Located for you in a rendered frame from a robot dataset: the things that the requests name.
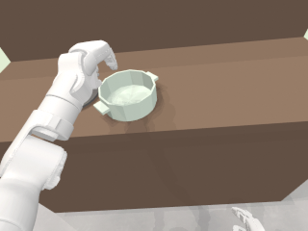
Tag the left robot hand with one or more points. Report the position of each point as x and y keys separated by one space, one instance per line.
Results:
x=102 y=51

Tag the lid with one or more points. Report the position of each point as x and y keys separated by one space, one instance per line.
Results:
x=94 y=94

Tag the table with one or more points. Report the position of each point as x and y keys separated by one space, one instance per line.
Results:
x=230 y=124

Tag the right robot hand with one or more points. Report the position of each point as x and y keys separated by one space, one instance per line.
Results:
x=251 y=223

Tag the pot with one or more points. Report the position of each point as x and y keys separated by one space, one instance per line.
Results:
x=127 y=95

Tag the left robot upper arm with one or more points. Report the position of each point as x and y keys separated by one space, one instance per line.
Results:
x=36 y=165

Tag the robot left forearm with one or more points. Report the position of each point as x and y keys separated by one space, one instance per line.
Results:
x=55 y=116

